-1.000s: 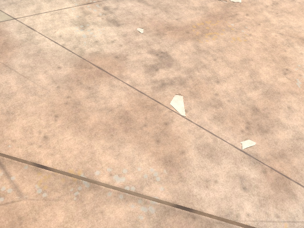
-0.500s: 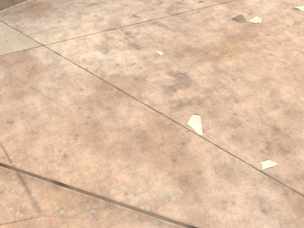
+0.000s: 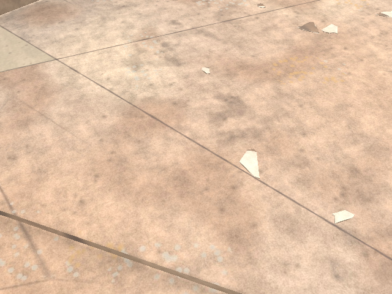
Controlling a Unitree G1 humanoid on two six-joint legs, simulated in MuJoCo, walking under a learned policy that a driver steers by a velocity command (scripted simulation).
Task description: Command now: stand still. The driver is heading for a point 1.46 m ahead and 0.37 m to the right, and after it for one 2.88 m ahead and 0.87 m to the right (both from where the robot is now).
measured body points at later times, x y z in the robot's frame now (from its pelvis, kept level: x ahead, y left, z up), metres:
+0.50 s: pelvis +0.00 -0.01 +0.00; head +0.01 -0.02 +0.45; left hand +0.06 +0.25 -0.14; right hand +0.04 -0.27 -0.15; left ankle +0.00 +0.14 -0.74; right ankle -0.01 -0.10 -0.74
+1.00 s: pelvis +0.09 +0.06 +0.00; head +0.09 +0.08 +0.45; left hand +0.14 +0.33 -0.15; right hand +0.11 -0.22 -0.13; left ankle +0.08 +0.15 -0.74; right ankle +0.02 -0.08 -0.67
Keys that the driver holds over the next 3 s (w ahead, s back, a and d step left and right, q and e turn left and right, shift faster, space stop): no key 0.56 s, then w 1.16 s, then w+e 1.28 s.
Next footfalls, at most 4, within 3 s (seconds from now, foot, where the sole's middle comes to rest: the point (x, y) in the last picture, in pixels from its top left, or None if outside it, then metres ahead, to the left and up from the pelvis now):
0.90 left None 0.12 0.15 -0.78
1.30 right None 0.47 -0.09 -0.75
1.78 left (158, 261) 0.61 0.17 -0.73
2.28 right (221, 235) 0.71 -0.05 -0.74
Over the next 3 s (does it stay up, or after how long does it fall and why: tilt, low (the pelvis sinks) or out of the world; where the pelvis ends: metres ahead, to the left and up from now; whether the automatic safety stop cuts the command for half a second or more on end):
stays up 1.07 -0.08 0.04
